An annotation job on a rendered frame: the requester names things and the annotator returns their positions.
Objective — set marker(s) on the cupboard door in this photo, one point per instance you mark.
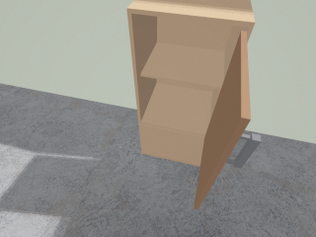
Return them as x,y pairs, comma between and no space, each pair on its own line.
230,117

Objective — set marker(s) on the handle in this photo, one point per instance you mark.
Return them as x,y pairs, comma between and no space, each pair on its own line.
252,143

